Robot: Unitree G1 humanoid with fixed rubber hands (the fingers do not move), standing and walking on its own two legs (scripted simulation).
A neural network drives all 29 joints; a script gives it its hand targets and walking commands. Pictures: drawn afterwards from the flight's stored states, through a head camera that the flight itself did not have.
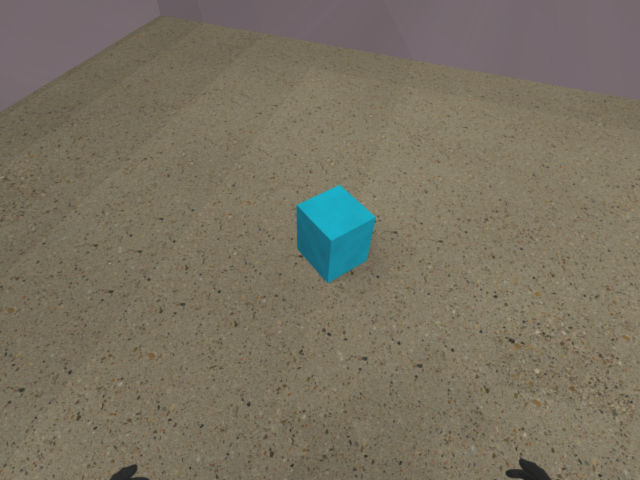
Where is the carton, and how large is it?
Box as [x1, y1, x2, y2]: [297, 185, 375, 282]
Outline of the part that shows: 340,185 297,205 297,248 327,282 366,260 375,218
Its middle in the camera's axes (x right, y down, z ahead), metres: +0.05 -0.04 +1.50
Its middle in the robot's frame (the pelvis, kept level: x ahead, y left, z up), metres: +1.07 -0.06 -0.64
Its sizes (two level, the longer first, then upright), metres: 0.210 0.200 0.250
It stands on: the floor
